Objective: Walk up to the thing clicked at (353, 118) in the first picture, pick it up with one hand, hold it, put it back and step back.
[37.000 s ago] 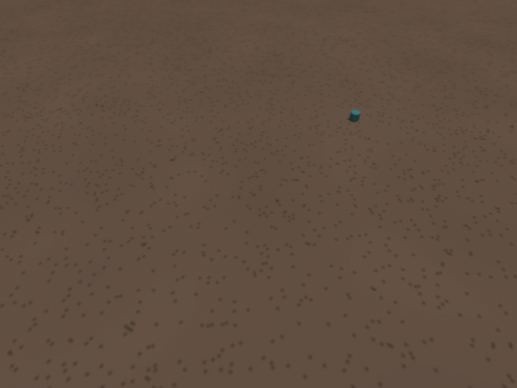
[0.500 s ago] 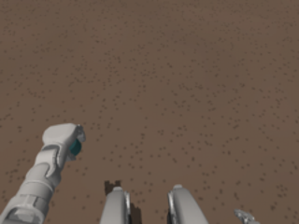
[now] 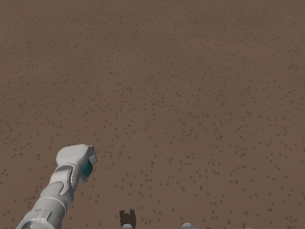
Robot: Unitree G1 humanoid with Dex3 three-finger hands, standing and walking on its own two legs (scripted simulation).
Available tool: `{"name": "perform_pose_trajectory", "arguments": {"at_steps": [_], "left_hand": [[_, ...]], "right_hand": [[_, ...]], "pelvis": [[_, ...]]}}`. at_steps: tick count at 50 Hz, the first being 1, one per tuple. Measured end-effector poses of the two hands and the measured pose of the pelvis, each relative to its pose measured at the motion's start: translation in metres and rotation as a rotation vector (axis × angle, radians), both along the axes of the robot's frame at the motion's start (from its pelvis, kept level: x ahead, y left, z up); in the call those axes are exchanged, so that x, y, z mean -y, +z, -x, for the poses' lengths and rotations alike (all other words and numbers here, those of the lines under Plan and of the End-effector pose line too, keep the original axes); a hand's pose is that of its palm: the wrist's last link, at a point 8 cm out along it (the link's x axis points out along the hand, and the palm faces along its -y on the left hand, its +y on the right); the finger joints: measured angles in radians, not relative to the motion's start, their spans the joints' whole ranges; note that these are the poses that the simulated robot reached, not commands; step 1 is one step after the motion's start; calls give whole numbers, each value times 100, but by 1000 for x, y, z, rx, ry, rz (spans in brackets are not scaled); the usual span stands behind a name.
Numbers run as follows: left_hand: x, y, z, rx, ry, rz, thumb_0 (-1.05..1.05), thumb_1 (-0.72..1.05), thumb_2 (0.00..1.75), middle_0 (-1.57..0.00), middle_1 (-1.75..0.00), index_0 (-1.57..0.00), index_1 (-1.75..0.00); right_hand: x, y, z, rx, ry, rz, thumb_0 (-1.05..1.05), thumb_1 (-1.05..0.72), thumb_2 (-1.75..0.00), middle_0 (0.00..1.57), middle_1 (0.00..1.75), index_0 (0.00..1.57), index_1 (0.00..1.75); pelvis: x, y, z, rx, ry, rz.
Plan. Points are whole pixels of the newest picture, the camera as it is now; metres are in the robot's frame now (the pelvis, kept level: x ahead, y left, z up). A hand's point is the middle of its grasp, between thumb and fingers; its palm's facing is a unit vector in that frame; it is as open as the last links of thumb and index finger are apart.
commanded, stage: lift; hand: left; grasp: from above
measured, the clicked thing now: (80, 166) +0.35 +0.23 -0.10
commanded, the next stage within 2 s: hold in 0.04 s
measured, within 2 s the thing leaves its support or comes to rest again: neither
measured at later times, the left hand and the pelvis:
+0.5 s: hand (73, 161) +0.33 +0.23 -0.03, palm faces -0.44 -0.06 -0.90, open 7.8 cm; pelvis +0.02 +0.00 +0.03, yaw +0 degrees
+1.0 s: hand (71, 164) +0.31 +0.22 +0.00, palm faces -0.44 -0.06 -0.90, open 7.8 cm; pelvis +0.02 +0.00 +0.04, yaw +0 degrees
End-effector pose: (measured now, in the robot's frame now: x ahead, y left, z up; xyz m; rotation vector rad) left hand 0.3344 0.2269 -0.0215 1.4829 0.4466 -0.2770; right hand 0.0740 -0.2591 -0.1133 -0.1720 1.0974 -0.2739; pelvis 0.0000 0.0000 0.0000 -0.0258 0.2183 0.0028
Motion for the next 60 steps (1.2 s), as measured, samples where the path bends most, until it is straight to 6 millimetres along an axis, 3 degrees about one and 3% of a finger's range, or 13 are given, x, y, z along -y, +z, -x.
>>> {"name": "perform_pose_trajectory", "arguments": {"at_steps": [12,29,60], "left_hand": [[0,28,-2,2,-14,-1,0,23,40,-65,-65,-85,-63],[0,59,-1,1,-38,-4,0,23,42,-63,-67,-83,-65],[8,86,22,12,-55,6,0,23,43,-62,-69,-82,-67]], "right_hand": [[3,22,-22,24,-1,-3,1,-91,-89,20,30,20,30],[-1,41,-54,102,22,-20,1,-91,-89,20,30,20,30],[-2,55,-68,167,53,-39,1,-91,-90,20,30,20,30]], "pelvis": [[0,21,-15,48,0,-7],[-2,35,-22,104,-6,-15],[4,46,-13,172,-10,-25]]}}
